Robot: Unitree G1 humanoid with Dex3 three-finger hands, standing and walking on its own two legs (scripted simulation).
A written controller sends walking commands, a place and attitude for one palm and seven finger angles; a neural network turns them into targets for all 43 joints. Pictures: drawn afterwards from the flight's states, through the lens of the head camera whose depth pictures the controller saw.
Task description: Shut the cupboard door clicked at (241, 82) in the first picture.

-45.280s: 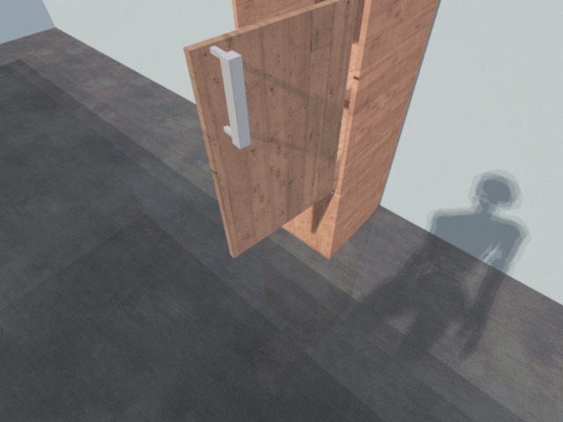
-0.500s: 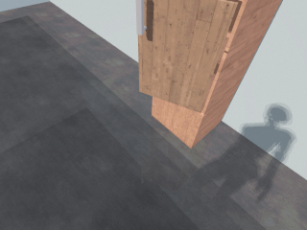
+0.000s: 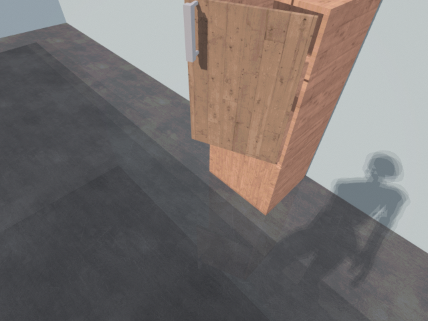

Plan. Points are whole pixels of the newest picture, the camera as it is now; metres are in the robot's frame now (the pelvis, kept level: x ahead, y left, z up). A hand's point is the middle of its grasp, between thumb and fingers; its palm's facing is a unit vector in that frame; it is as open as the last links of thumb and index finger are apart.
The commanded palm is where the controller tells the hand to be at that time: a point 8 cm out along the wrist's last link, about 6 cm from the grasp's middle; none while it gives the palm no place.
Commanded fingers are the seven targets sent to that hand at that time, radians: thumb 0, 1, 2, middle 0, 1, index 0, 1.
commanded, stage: let the arm hang, fingers relaxed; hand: left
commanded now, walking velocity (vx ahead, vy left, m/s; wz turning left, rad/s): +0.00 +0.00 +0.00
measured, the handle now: (193, 31) +0.92 +0.11 +0.15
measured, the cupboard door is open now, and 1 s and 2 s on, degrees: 22 22 22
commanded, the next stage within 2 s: look to check the result in 0.08 s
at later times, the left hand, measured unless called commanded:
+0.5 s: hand out of the picture +0.01 +0.18 -0.17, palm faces +0.01 -0.97 -0.23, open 7.4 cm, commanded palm none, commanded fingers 0.00 0.90 0.90 -0.20 -0.30 -0.20 -0.30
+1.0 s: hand out of the picture +0.06 +0.17 -0.18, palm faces +0.11 -0.97 -0.22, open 7.4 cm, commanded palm none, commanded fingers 0.00 0.90 0.90 -0.20 -0.30 -0.20 -0.30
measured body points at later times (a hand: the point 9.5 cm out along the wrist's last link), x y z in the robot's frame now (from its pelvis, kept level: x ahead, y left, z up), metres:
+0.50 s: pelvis +0.01 -0.01 +0.00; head +0.01 -0.02 +0.45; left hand +0.01 +0.23 -0.15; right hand +0.01 -0.25 -0.16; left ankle +0.04 +0.08 -0.74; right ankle +0.01 -0.12 -0.74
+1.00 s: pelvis +0.02 -0.02 +0.00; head +0.04 -0.02 +0.44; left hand +0.05 +0.22 -0.16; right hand +0.06 -0.26 -0.16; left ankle +0.04 +0.08 -0.74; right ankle +0.01 -0.12 -0.74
